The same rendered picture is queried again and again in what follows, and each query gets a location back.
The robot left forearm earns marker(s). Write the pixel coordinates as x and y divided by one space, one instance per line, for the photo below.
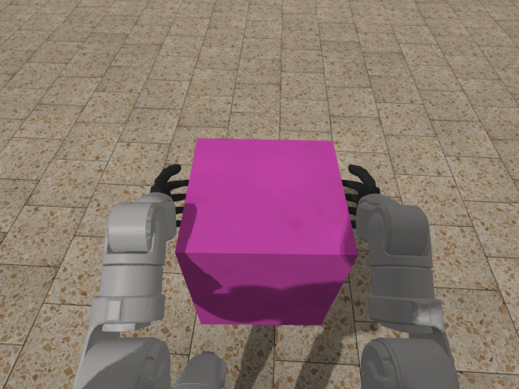
131 277

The robot right forearm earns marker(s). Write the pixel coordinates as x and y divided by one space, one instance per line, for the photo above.
403 295

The carton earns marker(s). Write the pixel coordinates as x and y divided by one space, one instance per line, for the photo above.
265 236

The left robot hand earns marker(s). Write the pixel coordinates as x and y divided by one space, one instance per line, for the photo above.
161 185

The left robot upper arm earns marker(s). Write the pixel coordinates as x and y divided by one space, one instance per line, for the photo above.
126 363

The right robot hand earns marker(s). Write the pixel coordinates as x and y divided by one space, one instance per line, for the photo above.
368 187

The left robot thigh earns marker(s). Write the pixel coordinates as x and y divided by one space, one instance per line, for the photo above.
203 371

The right robot upper arm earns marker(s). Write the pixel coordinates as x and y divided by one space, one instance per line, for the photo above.
401 363

